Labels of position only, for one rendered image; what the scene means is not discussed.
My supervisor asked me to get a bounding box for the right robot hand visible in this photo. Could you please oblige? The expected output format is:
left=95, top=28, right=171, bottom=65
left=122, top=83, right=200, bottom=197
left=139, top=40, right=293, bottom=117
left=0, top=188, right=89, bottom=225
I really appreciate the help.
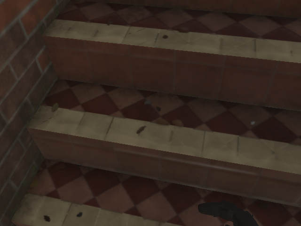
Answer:
left=198, top=200, right=259, bottom=226

